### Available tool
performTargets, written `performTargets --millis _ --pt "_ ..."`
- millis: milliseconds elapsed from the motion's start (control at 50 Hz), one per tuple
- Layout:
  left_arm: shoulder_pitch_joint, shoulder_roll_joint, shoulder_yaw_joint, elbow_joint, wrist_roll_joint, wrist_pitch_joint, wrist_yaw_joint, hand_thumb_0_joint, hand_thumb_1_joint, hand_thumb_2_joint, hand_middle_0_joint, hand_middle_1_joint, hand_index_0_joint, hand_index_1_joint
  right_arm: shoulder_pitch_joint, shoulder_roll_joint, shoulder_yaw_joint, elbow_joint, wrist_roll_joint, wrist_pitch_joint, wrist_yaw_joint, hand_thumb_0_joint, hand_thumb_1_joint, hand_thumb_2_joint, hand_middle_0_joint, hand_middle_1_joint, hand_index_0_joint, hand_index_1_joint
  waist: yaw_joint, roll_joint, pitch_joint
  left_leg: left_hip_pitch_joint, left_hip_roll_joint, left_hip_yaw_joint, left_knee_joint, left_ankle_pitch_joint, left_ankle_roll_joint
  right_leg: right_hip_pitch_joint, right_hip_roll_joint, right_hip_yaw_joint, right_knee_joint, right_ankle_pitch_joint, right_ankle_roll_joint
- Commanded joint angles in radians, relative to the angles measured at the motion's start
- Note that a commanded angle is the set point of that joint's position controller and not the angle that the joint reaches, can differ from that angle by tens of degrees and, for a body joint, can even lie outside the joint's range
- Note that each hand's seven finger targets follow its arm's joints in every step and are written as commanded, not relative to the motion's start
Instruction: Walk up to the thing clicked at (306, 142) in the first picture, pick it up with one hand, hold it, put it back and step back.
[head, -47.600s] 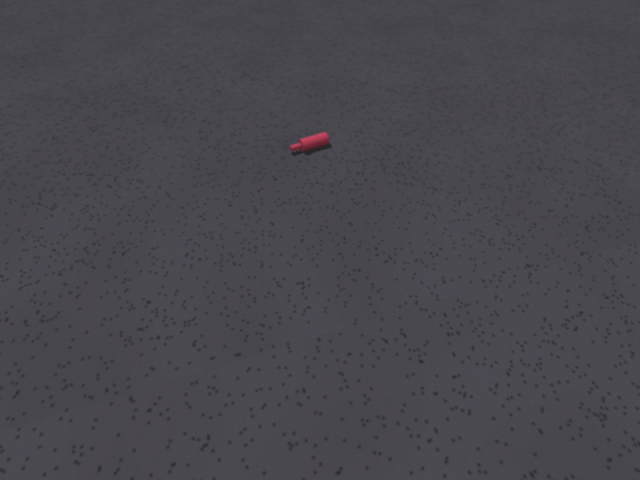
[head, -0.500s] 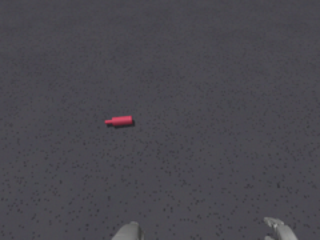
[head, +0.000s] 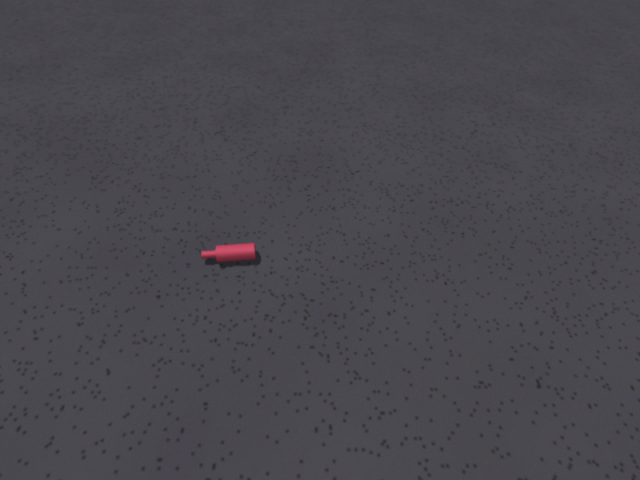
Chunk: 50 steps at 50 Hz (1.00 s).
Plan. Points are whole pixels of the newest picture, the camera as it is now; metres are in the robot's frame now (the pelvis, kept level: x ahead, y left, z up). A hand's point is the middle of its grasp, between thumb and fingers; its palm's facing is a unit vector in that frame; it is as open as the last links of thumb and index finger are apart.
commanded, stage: step back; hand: left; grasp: from above
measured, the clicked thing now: (228, 252) +1.03 +0.30 -0.73
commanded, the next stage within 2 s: stand in 0.54 s
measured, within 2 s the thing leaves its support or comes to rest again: neither
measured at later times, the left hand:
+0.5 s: hand out of the picture +0.14 +0.28 -0.15, palm faces +0.05 -0.94 -0.35, open 7.4 cm
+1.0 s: hand out of the picture +0.12 +0.26 -0.14, palm faces +0.01 -0.94 -0.33, open 7.4 cm
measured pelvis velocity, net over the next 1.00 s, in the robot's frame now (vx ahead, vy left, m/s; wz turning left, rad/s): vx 0.05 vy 0.01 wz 0.03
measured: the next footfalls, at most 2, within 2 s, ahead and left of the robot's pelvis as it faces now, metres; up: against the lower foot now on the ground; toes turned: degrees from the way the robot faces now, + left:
none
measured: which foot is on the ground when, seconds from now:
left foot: down 0.00-1.00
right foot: down 0.00-1.00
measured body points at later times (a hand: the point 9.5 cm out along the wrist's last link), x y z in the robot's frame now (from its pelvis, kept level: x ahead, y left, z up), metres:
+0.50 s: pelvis +0.06 +0.02 +0.00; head +0.08 +0.03 +0.45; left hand +0.14 +0.33 -0.13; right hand +0.16 -0.27 -0.12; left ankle +0.05 +0.14 -0.73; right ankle +0.04 -0.12 -0.73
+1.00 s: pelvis +0.05 +0.01 +0.02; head +0.06 +0.01 +0.47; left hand +0.12 +0.31 -0.12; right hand +0.16 -0.28 -0.11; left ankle +0.05 +0.14 -0.73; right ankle +0.04 -0.12 -0.73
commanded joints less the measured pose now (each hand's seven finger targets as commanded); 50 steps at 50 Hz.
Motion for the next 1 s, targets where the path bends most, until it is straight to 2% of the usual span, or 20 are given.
performTargets --millis 0,20,40,60,100,180,220,240,260,280,300,320,360,400,500,520,660,740,820,980 --pt "0.090 0.232 0.069 -0.015 0.029 -0.048 0.035 0.000 0.900 0.900 -0.200 -0.300 -0.200 -0.300 -0.106 -0.123 -0.020 -0.112 0.026 -0.004 -0.019 0.000 -0.900 -0.900 0.200 0.300 0.200 0.300 0.093 -0.095 -0.043 -0.368 -0.026 -0.044 0.164 -0.204 0.027 0.294 -0.153 0.312 -0.311 -0.093 -0.062" --pt "0.021 0.295 0.077 -0.044 0.030 -0.052 0.039 0.000 0.900 0.900 -0.200 -0.300 -0.200 -0.300 -0.093 -0.133 -0.022 -0.099 0.021 0.000 -0.027 0.000 -0.900 -0.900 0.200 0.300 0.200 0.300 0.080 -0.116 -0.012 -0.348 -0.049 -0.075 0.269 -0.261 0.010 0.143 -0.327 0.515 -0.407 -0.334 -0.145" --pt "-0.076 0.307 0.077 -0.070 0.028 -0.050 0.035 0.000 0.900 0.900 -0.200 -0.300 -0.200 -0.300 -0.045 -0.203 -0.044 -0.063 0.018 0.003 -0.031 0.000 -0.900 -0.900 0.200 0.300 0.200 0.300 0.046 -0.074 0.039 -0.246 0.000 -0.115 0.320 -0.251 0.005 -0.015 -0.376 0.541 -0.411 -0.428 -0.210" --pt "-0.118 0.273 0.068 -0.084 0.022 -0.053 0.033 0.000 0.900 0.900 -0.200 -0.300 -0.200 -0.300 -0.002 -0.219 -0.046 -0.041 0.023 -0.002 -0.027 0.000 -0.900 -0.900 0.200 0.300 0.200 0.300 0.019 -0.064 0.056 -0.204 0.019 -0.109 0.297 -0.229 0.007 -0.033 -0.345 0.482 -0.373 -0.330 -0.215" --pt "-0.101 0.217 0.054 -0.075 0.016 -0.059 0.034 0.000 0.900 0.900 -0.200 -0.300 -0.200 -0.300 -0.017 -0.192 -0.036 -0.024 0.028 -0.009 -0.024 0.000 -0.900 -0.900 0.200 0.300 0.200 0.300 0.032 -0.069 0.023 -0.201 0.007 -0.107 0.227 -0.197 0.015 0.042 -0.269 0.320 -0.317 -0.044 -0.164" --pt "-0.119 0.223 0.047 -0.057 0.007 -0.054 0.031 0.000 0.900 0.900 -0.200 -0.300 -0.200 -0.300 -0.004 -0.177 -0.030 -0.005 0.020 -0.011 -0.021 0.000 -0.900 -0.900 0.200 0.300 0.200 0.300 0.030 -0.129 -0.029 -0.102 0.002 -0.018 0.079 -0.117 0.008 0.065 -0.219 0.187 -0.227 0.225 -0.130" --pt "-0.149 0.215 0.040 -0.060 -0.001 -0.042 0.030 0.000 0.900 0.900 -0.200 -0.300 -0.200 -0.300 0.020 -0.170 -0.035 0.016 0.013 -0.019 -0.024 0.000 -0.900 -0.900 0.200 0.300 0.200 0.300 -0.002 -0.125 -0.054 0.005 -0.021 0.029 -0.105 0.054 0.013 0.044 -0.185 0.106 -0.139 0.315 -0.100" --pt "-0.132 0.193 0.028 -0.060 -0.005 -0.037 0.029 0.000 0.900 0.900 -0.200 -0.300 -0.200 -0.300 0.019 -0.184 -0.043 0.023 0.010 -0.023 -0.028 0.000 -0.900 -0.900 0.200 0.300 0.200 0.300 -0.003 -0.088 -0.078 0.077 -0.004 -0.009 -0.152 0.160 0.022 0.028 -0.161 0.082 -0.075 0.379 -0.069" --pt "-0.121 0.163 0.015 -0.060 -0.011 -0.034 0.029 0.000 0.900 0.900 -0.200 -0.300 -0.200 -0.300 0.005 -0.210 -0.050 0.020 0.005 -0.027 -0.033 0.000 -0.900 -0.900 0.200 0.300 0.200 0.300 0.004 -0.013 -0.106 0.121 0.071 -0.103 -0.148 0.301 0.045 -0.006 -0.114 0.042 -0.013 0.350 -0.033" --pt "-0.109 0.135 0.009 -0.059 -0.023 -0.029 0.029 0.000 0.900 0.900 -0.200 -0.300 -0.200 -0.300 -0.042 -0.243 -0.050 0.007 0.004 -0.030 -0.036 0.000 -0.900 -0.900 0.200 0.300 0.200 0.300 0.030 0.072 -0.124 0.102 0.180 -0.243 -0.188 0.286 0.091 -0.022 -0.044 0.004 0.015 0.195 0.000" --pt "-0.112 0.149 0.011 -0.037 -0.030 -0.021 0.031 0.000 0.900 0.900 -0.200 -0.300 -0.200 -0.300 -0.106 -0.271 -0.048 -0.002 0.014 -0.028 -0.033 0.000 -0.900 -0.900 0.200 0.300 0.200 0.300 0.047 0.101 -0.103 -0.005 0.216 -0.262 -0.187 0.159 0.149 0.049 -0.009 -0.014 -0.014 -0.032 0.001" --pt "-0.102 0.153 0.008 -0.016 -0.024 -0.023 0.033 0.000 0.900 0.900 -0.200 -0.300 -0.200 -0.300 -0.142 -0.262 -0.043 0.001 0.016 -0.022 -0.028 0.000 -0.900 -0.900 0.200 0.300 0.200 0.300 0.056 0.114 -0.079 -0.076 0.211 -0.245 -0.184 0.115 0.139 0.120 -0.023 0.002 -0.078 -0.050 -0.007" --pt "-0.108 0.173 0.011 -0.004 -0.014 -0.035 0.033 0.000 0.900 0.900 -0.200 -0.300 -0.200 -0.300 -0.161 -0.219 -0.026 0.008 0.020 -0.019 -0.026 0.000 -0.900 -0.900 0.200 0.300 0.200 0.300 0.057 0.088 -0.091 -0.067 0.131 -0.139 -0.142 0.236 0.070 0.188 -0.069 0.039 -0.153 0.150 -0.015" --pt "-0.106 0.196 0.016 0.011 -0.017 -0.041 0.037 0.000 0.900 0.900 -0.200 -0.300 -0.200 -0.300 -0.149 -0.204 -0.021 0.020 0.022 -0.023 -0.031 0.000 -0.900 -0.900 0.200 0.300 0.200 0.300 0.042 0.087 -0.105 -0.040 0.090 -0.091 -0.102 0.355 0.045 0.207 -0.097 0.055 -0.137 0.327 -0.020" --pt "-0.143 0.178 0.007 0.023 -0.020 -0.034 0.045 0.000 0.900 0.900 -0.200 -0.300 -0.200 -0.300 -0.150 -0.205 -0.027 0.051 0.030 -0.018 -0.036 0.000 -0.900 -0.900 0.200 0.300 0.200 0.300 0.027 0.084 -0.174 0.096 0.108 -0.070 -0.077 0.601 0.057 0.198 -0.088 0.008 -0.114 0.435 -0.012" --pt "-0.114 0.139 -0.015 0.050 -0.028 -0.028 0.040 0.000 0.900 0.900 -0.200 -0.300 -0.200 -0.300 -0.136 -0.211 -0.012 0.053 0.032 -0.027 -0.036 0.000 -0.900 -0.900 0.200 0.300 0.200 0.300 0.023 0.063 -0.171 0.138 0.128 -0.107 -0.112 0.652 0.061 0.198 -0.085 0.031 -0.133 0.479 0.000" --pt "-0.162 0.153 -0.021 0.067 -0.018 -0.020 0.033 0.000 0.900 0.900 -0.200 -0.300 -0.200 -0.300 -0.211 -0.205 -0.006 0.056 0.036 -0.024 -0.035 0.000 -0.900 -0.900 0.200 0.300 0.200 0.300 0.025 0.053 -0.115 0.118 0.123 -0.093 -0.194 0.496 0.037 0.226 -0.095 0.034 -0.230 0.393 0.014" --pt "-0.169 0.158 -0.021 0.080 -0.014 -0.022 0.031 0.000 0.900 0.900 -0.200 -0.300 -0.200 -0.300 -0.219 -0.199 -0.003 0.064 0.034 -0.027 -0.033 0.000 -0.900 -0.900 0.200 0.300 0.200 0.300 0.023 0.050 -0.128 0.150 0.121 -0.080 -0.219 0.490 0.030 0.236 -0.103 0.038 -0.252 0.397 0.010" --pt "-0.174 0.162 -0.024 0.091 -0.011 -0.024 0.028 0.000 0.900 0.900 -0.200 -0.300 -0.200 -0.300 -0.235 -0.197 0.000 0.068 0.037 -0.025 -0.029 0.000 -0.900 -0.900 0.200 0.300 0.200 0.300 0.018 0.040 -0.090 0.137 0.113 -0.080 -0.252 0.352 0.025 0.204 -0.104 0.044 -0.299 0.306 0.014" --pt "-0.174 0.166 -0.026 0.101 -0.011 -0.028 0.024 0.000 0.900 0.900 -0.200 -0.300 -0.200 -0.300 -0.231 -0.197 0.005 0.088 0.034 -0.022 -0.021 0.000 -0.900 -0.900 0.200 0.300 0.200 0.300 0.016 0.035 -0.082 0.135 0.107 -0.076 -0.276 0.239 0.015 0.182 -0.112 0.062 -0.336 0.226 0.007"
